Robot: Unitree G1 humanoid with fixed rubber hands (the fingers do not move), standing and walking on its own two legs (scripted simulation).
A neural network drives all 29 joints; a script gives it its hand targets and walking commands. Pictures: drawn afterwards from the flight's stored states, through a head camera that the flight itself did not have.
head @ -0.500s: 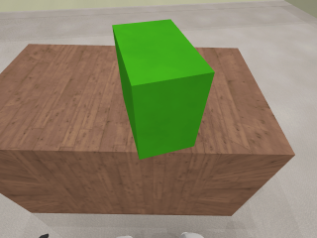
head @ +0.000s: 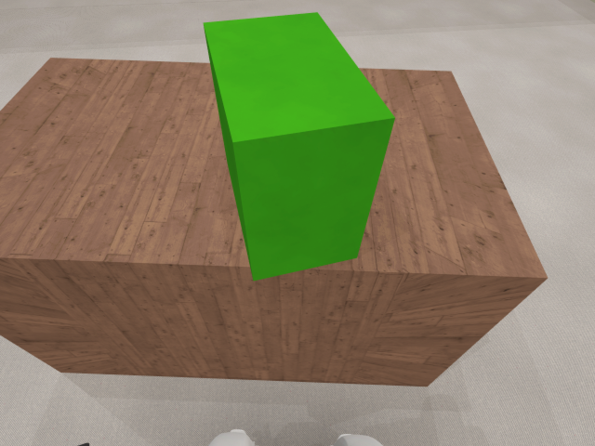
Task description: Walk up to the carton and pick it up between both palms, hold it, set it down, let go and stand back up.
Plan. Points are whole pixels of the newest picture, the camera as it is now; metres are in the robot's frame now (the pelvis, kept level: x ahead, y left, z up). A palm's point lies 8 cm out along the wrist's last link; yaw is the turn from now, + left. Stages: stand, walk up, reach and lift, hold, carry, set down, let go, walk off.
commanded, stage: walk up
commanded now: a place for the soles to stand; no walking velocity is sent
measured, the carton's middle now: (285, 148) +0.55 +0.02 +0.08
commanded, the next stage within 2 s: reach and lift in 0.42 s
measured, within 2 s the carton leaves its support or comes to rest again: neither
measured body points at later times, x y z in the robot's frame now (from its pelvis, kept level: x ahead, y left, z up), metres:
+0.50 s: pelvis +0.00 +0.00 +0.00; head +0.04 +0.00 +0.45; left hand +0.11 +0.32 -0.12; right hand +0.08 -0.32 -0.12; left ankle +0.06 +0.14 -0.70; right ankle +0.03 -0.11 -0.70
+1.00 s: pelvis +0.01 -0.01 +0.01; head +0.03 -0.01 +0.46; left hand +0.18 +0.29 -0.06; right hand +0.18 -0.32 -0.07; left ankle +0.06 +0.14 -0.70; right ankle +0.03 -0.11 -0.70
